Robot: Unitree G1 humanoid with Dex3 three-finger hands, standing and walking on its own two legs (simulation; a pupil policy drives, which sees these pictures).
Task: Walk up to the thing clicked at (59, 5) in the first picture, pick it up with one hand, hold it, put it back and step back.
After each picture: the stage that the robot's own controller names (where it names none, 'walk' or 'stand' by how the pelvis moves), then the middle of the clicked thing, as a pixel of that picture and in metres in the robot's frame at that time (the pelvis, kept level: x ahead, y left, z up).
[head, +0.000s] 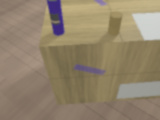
stand; (55, 13) +0.78 +0.18 +0.05
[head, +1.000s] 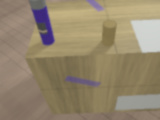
walk; (43, 22) +0.68 +0.23 +0.07
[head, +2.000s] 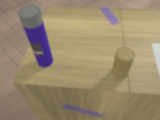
stand; (38, 40) +0.49 +0.20 +0.09
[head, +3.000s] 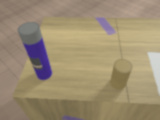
stand; (37, 54) +0.46 +0.20 +0.06
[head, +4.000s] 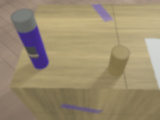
stand; (33, 43) +0.48 +0.21 +0.07
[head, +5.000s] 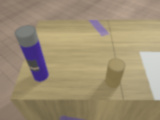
stand; (34, 56) +0.46 +0.22 +0.05
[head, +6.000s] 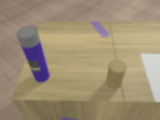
stand; (35, 57) +0.46 +0.22 +0.05
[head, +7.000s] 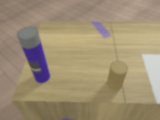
stand; (36, 58) +0.46 +0.21 +0.05
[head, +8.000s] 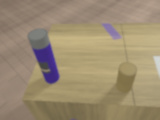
rise first; (45, 59) +0.46 +0.21 +0.05
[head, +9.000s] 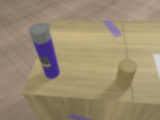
go down; (46, 54) +0.47 +0.20 +0.05
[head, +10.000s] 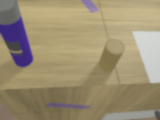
go down; (15, 37) +0.48 +0.20 +0.09
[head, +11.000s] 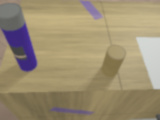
go down; (20, 42) +0.47 +0.20 +0.09
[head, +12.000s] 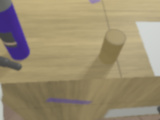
close in; (8, 28) +0.48 +0.21 +0.12
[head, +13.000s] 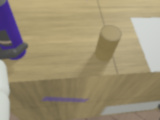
lift; (3, 26) +0.48 +0.20 +0.13
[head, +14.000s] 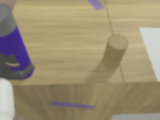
lift; (12, 48) +0.41 +0.21 +0.12
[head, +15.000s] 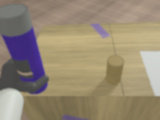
lift; (26, 56) +0.32 +0.17 +0.22
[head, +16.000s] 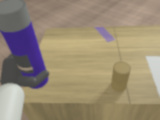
hold; (26, 51) +0.33 +0.17 +0.23
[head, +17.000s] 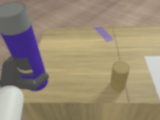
hold; (26, 54) +0.32 +0.17 +0.23
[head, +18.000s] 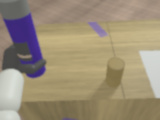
crouch; (25, 41) +0.39 +0.18 +0.21
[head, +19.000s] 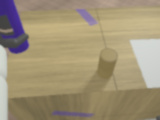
lower; (5, 15) +0.49 +0.21 +0.21
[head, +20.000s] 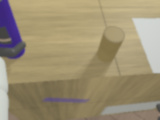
lower; (2, 23) +0.49 +0.21 +0.13
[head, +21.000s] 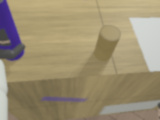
lower; (1, 25) +0.49 +0.21 +0.13
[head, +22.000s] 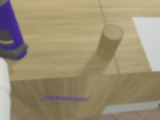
lower; (5, 25) +0.48 +0.20 +0.13
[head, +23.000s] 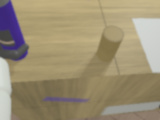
lower; (6, 26) +0.48 +0.20 +0.13
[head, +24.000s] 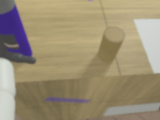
withdraw; (11, 29) +0.47 +0.19 +0.13
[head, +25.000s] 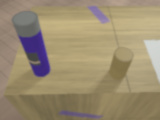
sink last; (35, 48) +0.45 +0.18 +0.09
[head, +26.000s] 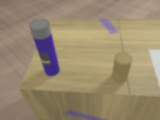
stand; (46, 50) +0.48 +0.19 +0.08
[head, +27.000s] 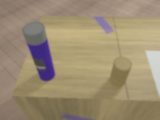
stand; (41, 55) +0.45 +0.19 +0.06
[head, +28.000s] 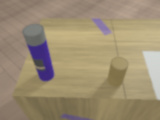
stand; (41, 56) +0.46 +0.20 +0.05
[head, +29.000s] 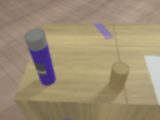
walk; (42, 60) +0.45 +0.19 +0.05
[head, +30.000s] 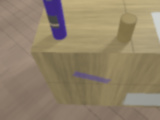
walk; (55, 13) +0.63 +0.15 +0.07
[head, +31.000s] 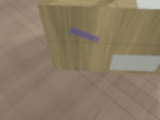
walk; out of the picture +0.97 +0.16 +0.07
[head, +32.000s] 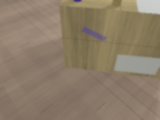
stand; out of the picture +1.20 +0.09 +0.07
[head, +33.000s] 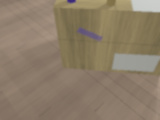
stand; out of the picture +1.18 +0.12 +0.05
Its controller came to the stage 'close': yes
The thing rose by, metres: 0.20
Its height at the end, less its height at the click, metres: +0.00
